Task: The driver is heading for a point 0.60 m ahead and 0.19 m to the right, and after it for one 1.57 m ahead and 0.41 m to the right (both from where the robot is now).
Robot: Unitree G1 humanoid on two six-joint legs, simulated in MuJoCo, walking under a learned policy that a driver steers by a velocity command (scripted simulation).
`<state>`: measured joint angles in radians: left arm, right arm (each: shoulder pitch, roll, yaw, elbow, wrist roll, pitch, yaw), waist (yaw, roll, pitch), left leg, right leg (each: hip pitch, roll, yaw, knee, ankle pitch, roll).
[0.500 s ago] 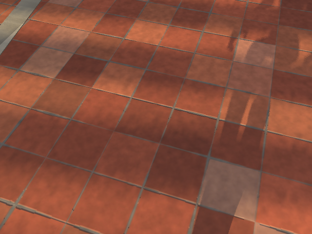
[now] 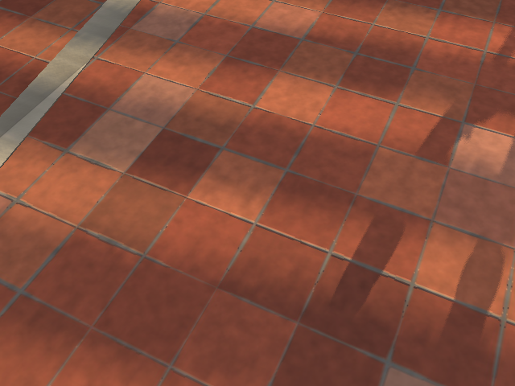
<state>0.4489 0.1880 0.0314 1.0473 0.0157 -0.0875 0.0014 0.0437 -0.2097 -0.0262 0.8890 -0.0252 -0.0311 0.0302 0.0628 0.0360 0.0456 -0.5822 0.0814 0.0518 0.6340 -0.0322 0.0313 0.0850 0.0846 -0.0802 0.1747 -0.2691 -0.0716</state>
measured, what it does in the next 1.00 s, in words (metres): walks ahead, turning right: left foot, then right foot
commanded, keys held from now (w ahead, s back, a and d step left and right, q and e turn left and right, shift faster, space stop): w+e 0.76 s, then e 0.24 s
